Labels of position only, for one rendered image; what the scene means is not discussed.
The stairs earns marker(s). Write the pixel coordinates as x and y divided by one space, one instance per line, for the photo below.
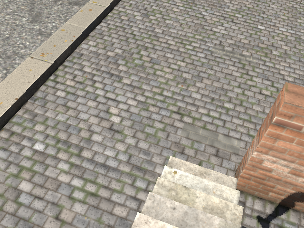
191 196

